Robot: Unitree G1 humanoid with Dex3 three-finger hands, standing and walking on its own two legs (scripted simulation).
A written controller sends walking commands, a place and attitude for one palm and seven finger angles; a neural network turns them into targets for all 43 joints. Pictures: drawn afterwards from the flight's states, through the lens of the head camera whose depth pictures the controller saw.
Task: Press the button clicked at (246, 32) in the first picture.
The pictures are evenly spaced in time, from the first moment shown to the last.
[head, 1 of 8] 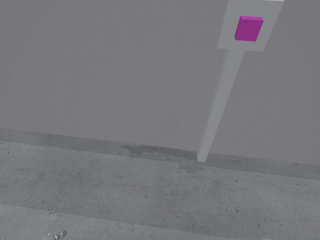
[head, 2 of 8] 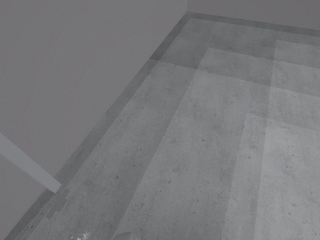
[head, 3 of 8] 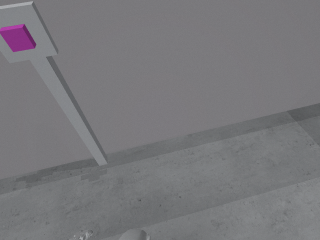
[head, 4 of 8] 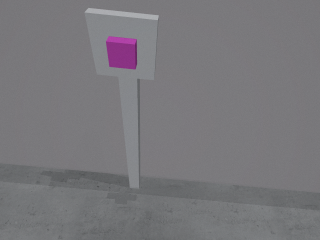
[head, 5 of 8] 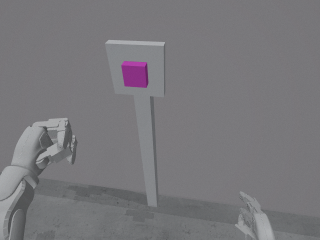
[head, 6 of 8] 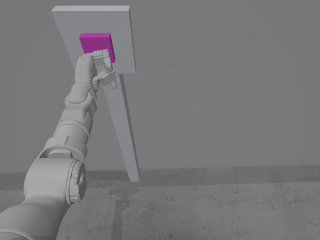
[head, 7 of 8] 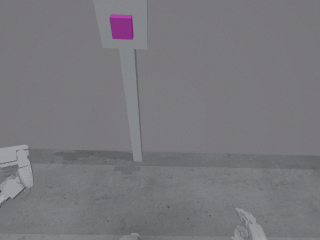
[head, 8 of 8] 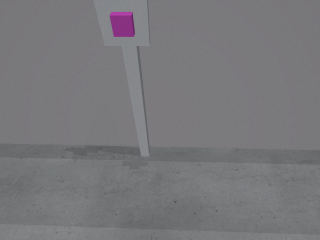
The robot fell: no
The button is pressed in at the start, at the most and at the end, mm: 0 14 0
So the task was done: yes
